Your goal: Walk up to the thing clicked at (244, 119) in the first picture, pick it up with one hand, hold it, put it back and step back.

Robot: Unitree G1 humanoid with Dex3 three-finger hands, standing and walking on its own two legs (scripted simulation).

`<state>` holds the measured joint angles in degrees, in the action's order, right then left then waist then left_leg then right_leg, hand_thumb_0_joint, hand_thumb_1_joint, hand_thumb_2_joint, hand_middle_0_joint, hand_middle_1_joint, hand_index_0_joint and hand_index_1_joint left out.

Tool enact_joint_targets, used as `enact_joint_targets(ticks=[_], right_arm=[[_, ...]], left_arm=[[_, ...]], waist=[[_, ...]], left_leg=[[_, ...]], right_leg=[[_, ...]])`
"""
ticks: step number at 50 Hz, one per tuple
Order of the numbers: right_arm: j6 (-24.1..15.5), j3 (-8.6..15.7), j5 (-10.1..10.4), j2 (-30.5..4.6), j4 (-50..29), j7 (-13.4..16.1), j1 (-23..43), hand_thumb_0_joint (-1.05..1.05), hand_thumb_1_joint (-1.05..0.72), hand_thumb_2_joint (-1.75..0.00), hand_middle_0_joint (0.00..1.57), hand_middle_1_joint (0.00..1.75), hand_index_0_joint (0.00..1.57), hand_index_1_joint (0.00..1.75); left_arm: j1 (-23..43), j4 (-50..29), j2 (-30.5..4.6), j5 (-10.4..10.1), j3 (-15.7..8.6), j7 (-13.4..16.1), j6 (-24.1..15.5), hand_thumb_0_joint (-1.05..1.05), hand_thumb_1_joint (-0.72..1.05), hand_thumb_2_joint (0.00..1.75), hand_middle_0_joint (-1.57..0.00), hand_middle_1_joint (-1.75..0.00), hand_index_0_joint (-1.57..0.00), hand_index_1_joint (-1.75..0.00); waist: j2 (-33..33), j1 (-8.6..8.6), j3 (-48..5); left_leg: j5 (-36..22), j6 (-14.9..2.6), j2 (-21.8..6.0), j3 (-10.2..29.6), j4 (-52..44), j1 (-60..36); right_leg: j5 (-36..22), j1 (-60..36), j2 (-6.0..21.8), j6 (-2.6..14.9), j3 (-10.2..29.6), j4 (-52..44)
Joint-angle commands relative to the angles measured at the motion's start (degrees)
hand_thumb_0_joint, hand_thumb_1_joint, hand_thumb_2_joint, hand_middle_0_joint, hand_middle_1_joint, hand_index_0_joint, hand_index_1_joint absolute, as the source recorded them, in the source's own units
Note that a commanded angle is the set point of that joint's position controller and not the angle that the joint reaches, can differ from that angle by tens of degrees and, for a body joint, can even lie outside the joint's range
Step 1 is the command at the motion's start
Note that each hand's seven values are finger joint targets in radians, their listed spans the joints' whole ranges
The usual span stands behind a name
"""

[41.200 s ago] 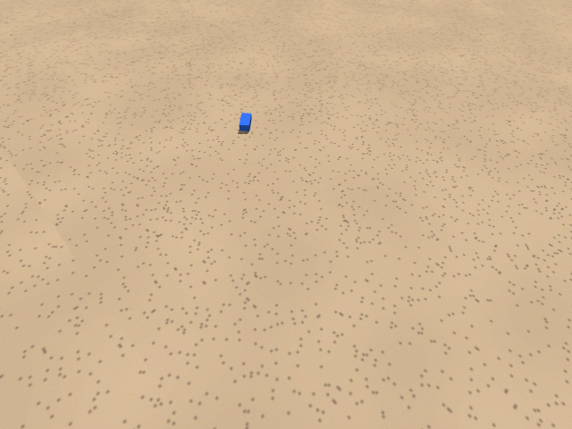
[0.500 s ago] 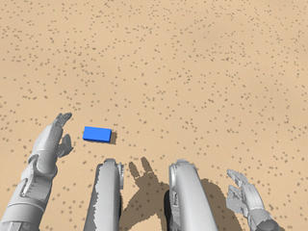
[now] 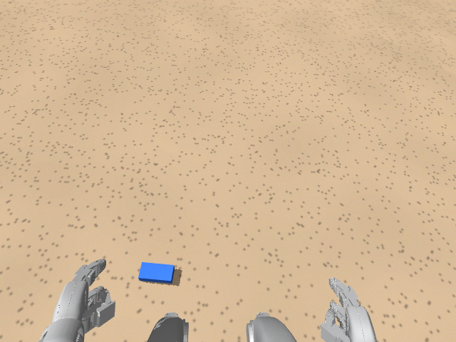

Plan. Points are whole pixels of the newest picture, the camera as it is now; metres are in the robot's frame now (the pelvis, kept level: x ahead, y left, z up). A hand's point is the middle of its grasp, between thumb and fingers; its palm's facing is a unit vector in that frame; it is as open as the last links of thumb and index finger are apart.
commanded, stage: home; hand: left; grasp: from above
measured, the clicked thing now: (157, 272) +0.42 +0.20 -0.66
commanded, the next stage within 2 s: none
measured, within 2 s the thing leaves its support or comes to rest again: neither
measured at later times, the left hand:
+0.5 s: hand (98, 326) +0.17 +0.18 -0.01, palm faces +0.08 -0.98 -0.18, open 7.4 cm
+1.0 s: hand (97, 319) +0.18 +0.18 -0.01, palm faces +0.06 -0.98 -0.19, open 7.4 cm
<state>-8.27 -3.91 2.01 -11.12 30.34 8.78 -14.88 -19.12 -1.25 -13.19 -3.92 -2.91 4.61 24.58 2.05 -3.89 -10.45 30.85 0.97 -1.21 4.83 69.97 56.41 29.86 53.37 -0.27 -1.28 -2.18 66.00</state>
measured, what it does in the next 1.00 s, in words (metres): stands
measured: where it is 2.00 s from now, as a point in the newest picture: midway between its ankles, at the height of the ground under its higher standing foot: outside the picture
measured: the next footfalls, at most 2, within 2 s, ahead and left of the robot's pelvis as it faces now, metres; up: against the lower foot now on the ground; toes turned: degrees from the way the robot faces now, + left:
none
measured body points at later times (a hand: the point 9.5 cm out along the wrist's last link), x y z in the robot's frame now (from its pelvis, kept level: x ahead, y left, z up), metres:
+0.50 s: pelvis +0.02 +0.00 +0.04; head +0.04 +0.00 +0.49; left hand +0.17 +0.23 +0.01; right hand +0.20 -0.24 -0.02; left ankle +0.03 +0.12 -0.64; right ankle +0.02 -0.14 -0.64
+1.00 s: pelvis +0.02 +0.00 +0.04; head +0.04 +0.01 +0.49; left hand +0.18 +0.23 +0.01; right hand +0.18 -0.24 -0.02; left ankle +0.03 +0.12 -0.64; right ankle +0.02 -0.14 -0.64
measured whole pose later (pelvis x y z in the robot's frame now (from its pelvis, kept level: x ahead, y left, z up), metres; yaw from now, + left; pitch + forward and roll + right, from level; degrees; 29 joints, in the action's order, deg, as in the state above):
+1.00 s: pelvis +0.02 +0.00 +0.04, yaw +1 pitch +10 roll -3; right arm -13.3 -2.2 0.2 -12.5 30.5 10.3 -17.1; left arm -28.6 -8.1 -12.7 -3.3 -1.8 1.1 25.8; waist 2.2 -2.1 -9.1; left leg 28.4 0.6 -1.0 4.1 58.5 40.1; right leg 27.3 37.0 0.2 -1.5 -1.8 54.5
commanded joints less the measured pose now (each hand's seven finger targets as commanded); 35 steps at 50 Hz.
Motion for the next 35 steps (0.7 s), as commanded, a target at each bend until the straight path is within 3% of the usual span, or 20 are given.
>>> enact_joint_targets(ticks=[1,5,7,14,18,24,27,33,35], right_arm=[[-4.12,3.80,-0.29,-7.28,-9.51,1.93,0.70,0.00,-0.90,-0.90,0.20,0.30,0.20,0.30],[-5.18,3.91,-0.54,-7.08,-10.61,2.30,0.64,0.00,-0.90,-0.90,0.20,0.30,0.20,0.30],[-5.66,3.99,-0.69,-7.42,-10.85,2.39,0.98,0.00,-0.90,-0.90,0.20,0.30,0.20,0.30],[-7.53,4.66,-1.27,-8.41,-10.62,2.33,1.37,0.00,-0.90,-0.90,0.20,0.30,0.20,0.30],[-8.12,4.97,-1.50,-8.46,-10.52,2.30,1.07,0.00,-0.90,-0.90,0.20,0.30,0.20,0.30],[-8.59,4.75,-1.69,-8.43,-10.04,2.24,2.00,0.00,-0.90,-0.90,0.20,0.30,0.20,0.30],[-8.56,4.83,-1.72,-8.42,-9.57,2.28,2.01,0.00,-0.90,-0.90,0.20,0.30,0.20,0.30],[-8.38,4.69,-1.69,-8.34,-9.58,2.33,2.25,0.00,-0.90,-0.90,0.20,0.30,0.20,0.30],[-8.37,4.84,-1.82,-8.34,-9.39,2.38,2.08,0.00,-0.90,-0.90,0.20,0.30,0.20,0.30]], left_arm=[[-5.79,-14.45,-5.24,0.06,-3.01,0.02,-0.85,0.00,0.90,0.90,-0.20,-0.30,-0.20,-0.30],[-9.22,-16.49,-4.35,0.06,-2.09,-0.82,-0.02,0.00,0.90,0.90,-0.20,-0.30,-0.20,-0.30],[-9.23,-17.20,-4.39,0.10,-1.98,-1.40,0.18,0.00,0.90,0.90,-0.20,-0.30,-0.20,-0.30],[-8.39,-17.41,-4.77,0.57,-1.78,-3.11,-0.07,0.00,0.90,0.90,-0.20,-0.30,-0.20,-0.30],[-7.86,-19.05,-5.61,0.78,-2.66,-3.34,-0.85,0.00,0.90,0.90,-0.20,-0.30,-0.20,-0.30],[-7.85,-18.50,-5.42,1.31,-2.35,-3.15,-1.31,0.00,0.90,0.90,-0.20,-0.30,-0.20,-0.30],[-8.67,-18.40,-5.65,1.36,-2.58,-3.06,-1.58,0.00,0.90,0.90,-0.20,-0.30,-0.20,-0.30],[-8.95,-17.72,-5.20,1.14,-2.12,-2.90,-1.57,0.00,0.90,0.90,-0.20,-0.30,-0.20,-0.30],[-9.02,-18.16,-5.51,1.15,-2.40,-2.81,-1.61,0.00,0.90,0.90,-0.20,-0.30,-0.20,-0.30]], waist=[[3.83,1.20,-11.00],[1.44,0.75,-6.86],[1.40,0.90,-3.46],[-0.31,0.61,-1.07],[0.61,0.73,-3.95],[1.45,1.08,-3.02],[2.25,1.76,-3.78],[-0.09,1.60,-3.19],[0.90,1.67,-5.00]], left_leg=[[-17.27,-1.01,0.70,-0.79,-16.29,-18.08],[-16.63,-1.36,0.91,-1.05,-18.44,-19.17],[-12.86,-1.58,1.02,-1.30,-20.16,-19.00],[-12.08,-1.70,1.10,-1.72,-21.31,-20.12],[-14.84,-1.80,1.70,-2.73,-20.03,-21.61],[-12.65,-1.61,1.50,-2.24,-21.22,-21.80],[-15.31,-1.36,1.26,-1.89,-21.15,-22.46],[-13.91,-1.74,1.53,-2.79,-20.66,-21.65],[-16.29,-1.47,1.32,-2.30,-20.62,-22.54]], right_leg=[[-15.46,-13.85,-1.29,2.00,-1.43,-14.01],[-15.08,-16.26,-1.48,1.65,-1.90,-17.45],[-11.77,-15.53,-1.42,1.56,-2.00,-19.04],[-10.60,-16.11,-1.26,1.22,-2.25,-20.30],[-13.65,-17.99,-0.75,0.97,-1.39,-20.47],[-11.65,-17.83,-0.90,1.10,-1.63,-20.39],[-13.50,-18.45,-1.09,1.31,-1.92,-19.63],[-12.92,-18.96,-0.89,0.94,-1.46,-20.76],[-14.72,-19.45,-1.08,1.13,-1.82,-19.93]])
